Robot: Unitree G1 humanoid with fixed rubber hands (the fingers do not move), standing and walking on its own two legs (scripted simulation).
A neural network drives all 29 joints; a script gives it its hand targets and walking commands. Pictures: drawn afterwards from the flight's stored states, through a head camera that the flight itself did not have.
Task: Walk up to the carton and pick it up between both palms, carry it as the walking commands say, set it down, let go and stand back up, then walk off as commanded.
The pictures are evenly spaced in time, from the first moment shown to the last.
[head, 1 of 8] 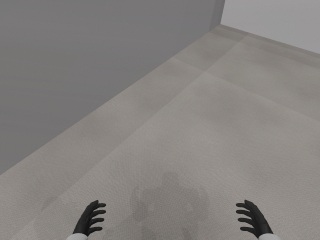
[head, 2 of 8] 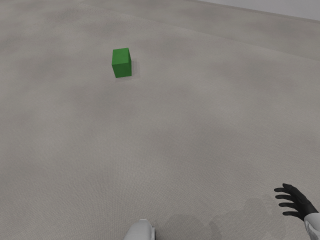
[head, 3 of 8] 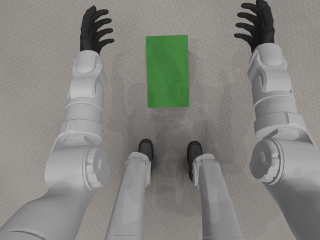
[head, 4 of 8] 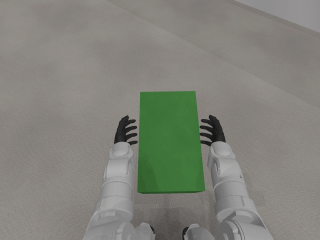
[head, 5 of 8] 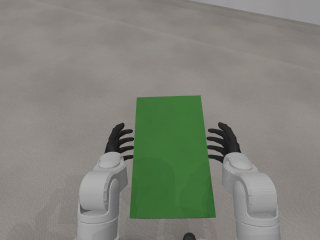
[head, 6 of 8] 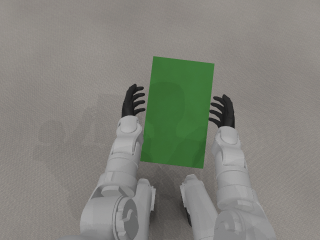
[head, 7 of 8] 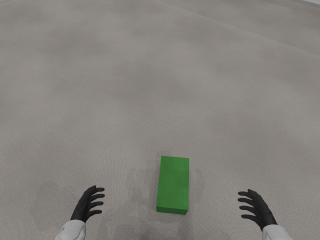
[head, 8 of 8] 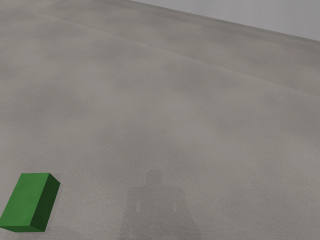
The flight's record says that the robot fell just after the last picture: no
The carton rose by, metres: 0.72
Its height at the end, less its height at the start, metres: +0.00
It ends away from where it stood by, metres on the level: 2.02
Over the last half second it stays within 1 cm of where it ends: yes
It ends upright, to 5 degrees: yes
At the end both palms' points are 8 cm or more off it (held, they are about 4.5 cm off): yes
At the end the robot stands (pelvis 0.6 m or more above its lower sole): yes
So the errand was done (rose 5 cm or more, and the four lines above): yes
